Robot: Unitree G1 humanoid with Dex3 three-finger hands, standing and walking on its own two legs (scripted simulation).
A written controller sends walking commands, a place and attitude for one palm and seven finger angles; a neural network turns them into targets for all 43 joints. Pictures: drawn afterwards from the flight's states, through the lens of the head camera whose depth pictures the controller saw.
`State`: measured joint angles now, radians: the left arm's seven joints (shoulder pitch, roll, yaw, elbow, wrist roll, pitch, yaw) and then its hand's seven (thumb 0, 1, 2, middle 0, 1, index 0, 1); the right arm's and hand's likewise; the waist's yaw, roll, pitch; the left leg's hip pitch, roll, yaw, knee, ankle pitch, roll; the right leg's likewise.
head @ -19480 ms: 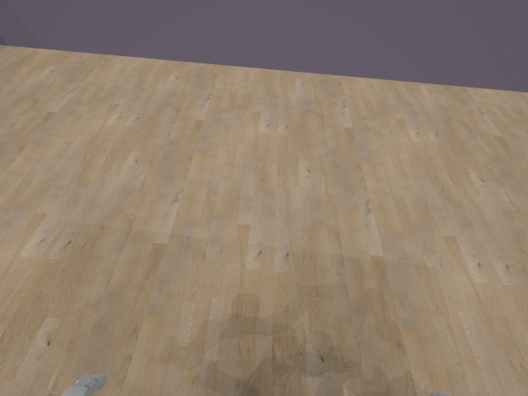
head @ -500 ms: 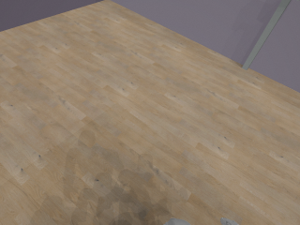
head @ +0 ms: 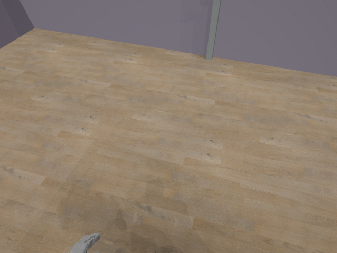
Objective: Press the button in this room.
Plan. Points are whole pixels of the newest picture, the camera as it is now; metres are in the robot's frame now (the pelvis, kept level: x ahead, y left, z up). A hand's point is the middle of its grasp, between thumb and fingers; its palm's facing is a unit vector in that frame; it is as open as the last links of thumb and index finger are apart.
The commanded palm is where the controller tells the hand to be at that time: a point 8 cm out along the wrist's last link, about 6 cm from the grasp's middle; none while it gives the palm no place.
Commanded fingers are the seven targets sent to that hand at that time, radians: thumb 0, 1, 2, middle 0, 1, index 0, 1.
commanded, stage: turn or walk to find it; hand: left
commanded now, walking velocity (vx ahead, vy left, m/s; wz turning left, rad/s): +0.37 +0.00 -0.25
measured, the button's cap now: out of the picture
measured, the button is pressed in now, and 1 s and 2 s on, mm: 0 0 0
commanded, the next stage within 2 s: none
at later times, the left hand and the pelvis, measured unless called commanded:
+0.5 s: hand (98, 241) +0.19 +0.22 -0.18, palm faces -0.05 -0.99 -0.15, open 7.4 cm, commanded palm none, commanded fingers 0.00 0.90 0.90 -0.20 -0.30 -0.20 -0.30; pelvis +0.22 +0.04 +0.00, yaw -8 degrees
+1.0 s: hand (152, 125) +0.59 +0.08 -0.15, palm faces -0.25 -0.95 -0.20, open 7.4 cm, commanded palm none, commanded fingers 0.00 0.90 0.90 -0.20 -0.30 -0.20 -0.30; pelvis +0.42 -0.05 -0.01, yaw -12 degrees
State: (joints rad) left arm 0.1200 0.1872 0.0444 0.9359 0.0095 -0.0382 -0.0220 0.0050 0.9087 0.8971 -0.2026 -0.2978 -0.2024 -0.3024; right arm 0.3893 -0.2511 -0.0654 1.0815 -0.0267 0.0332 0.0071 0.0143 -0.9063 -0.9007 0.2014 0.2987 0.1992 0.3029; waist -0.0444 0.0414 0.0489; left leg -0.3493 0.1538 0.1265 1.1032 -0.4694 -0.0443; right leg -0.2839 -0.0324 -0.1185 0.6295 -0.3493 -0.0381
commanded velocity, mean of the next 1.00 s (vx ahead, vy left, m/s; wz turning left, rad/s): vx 0.38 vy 0.00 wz -0.11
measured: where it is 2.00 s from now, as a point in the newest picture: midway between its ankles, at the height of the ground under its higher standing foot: (192, 156)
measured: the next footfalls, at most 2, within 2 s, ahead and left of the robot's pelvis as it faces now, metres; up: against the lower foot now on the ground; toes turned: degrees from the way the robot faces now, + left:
left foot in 0.38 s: +0.33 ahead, +0.12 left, +0.00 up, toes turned +4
right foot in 0.94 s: +0.52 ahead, -0.16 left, +0.00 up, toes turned -21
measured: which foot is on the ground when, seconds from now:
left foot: up 0.00-0.36, down 0.38-0.96, up 0.98-1.00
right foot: down 0.00-0.38, up 0.40-0.92, down 0.94-1.00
